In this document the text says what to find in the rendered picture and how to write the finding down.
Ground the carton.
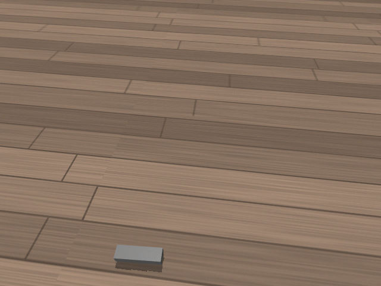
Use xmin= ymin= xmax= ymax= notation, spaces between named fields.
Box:
xmin=114 ymin=244 xmax=164 ymax=265

